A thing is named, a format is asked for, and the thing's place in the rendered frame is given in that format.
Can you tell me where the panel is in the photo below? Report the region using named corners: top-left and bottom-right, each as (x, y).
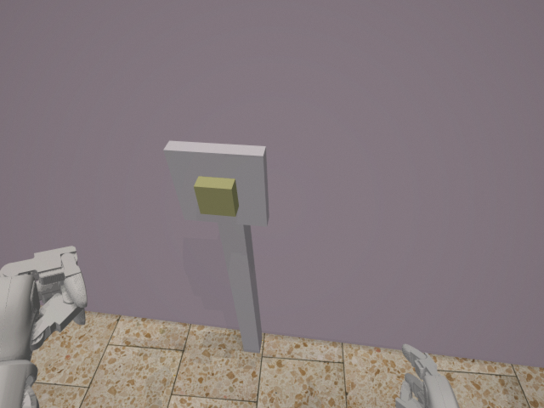
top-left (163, 141), bottom-right (269, 354)

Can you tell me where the right robot hand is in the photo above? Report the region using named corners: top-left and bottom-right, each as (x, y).
top-left (395, 344), bottom-right (460, 408)

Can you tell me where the left robot hand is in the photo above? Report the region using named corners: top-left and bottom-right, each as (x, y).
top-left (0, 246), bottom-right (88, 361)

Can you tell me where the button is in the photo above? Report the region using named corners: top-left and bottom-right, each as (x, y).
top-left (194, 176), bottom-right (239, 217)

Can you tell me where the robot left forearm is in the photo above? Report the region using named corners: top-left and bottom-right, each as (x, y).
top-left (0, 360), bottom-right (39, 408)

